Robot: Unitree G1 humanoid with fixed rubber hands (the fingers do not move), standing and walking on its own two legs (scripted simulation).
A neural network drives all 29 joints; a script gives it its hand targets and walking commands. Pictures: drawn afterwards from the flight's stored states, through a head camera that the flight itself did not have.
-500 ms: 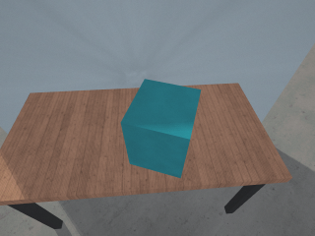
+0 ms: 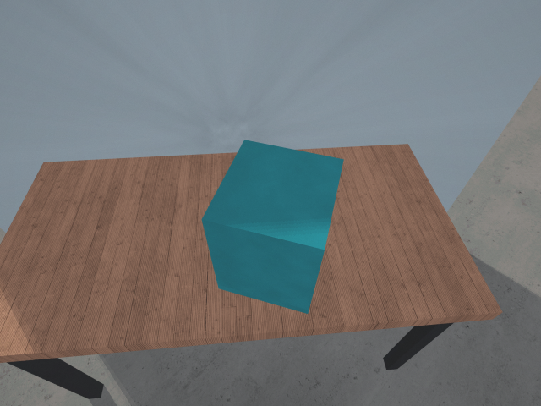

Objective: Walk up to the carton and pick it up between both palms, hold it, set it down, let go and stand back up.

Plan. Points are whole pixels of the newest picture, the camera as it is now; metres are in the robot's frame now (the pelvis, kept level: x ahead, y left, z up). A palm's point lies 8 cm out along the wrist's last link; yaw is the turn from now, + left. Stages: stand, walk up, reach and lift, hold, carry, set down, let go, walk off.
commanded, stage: stand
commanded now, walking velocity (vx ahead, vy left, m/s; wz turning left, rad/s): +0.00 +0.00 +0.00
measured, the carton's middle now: (276, 228) +0.45 +0.00 -0.07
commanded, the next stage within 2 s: none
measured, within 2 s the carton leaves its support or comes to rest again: neither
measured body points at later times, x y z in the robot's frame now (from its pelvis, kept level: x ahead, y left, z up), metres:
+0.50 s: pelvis +0.01 -0.01 +0.00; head +0.01 -0.01 +0.45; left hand +0.01 +0.22 -0.15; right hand +0.00 -0.23 -0.16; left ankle -0.04 +0.12 -0.74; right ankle +0.01 -0.10 -0.74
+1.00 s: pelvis +0.01 -0.01 +0.00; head +0.01 -0.02 +0.45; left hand +0.00 +0.21 -0.16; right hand -0.01 -0.23 -0.16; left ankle -0.04 +0.12 -0.74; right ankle +0.01 -0.10 -0.74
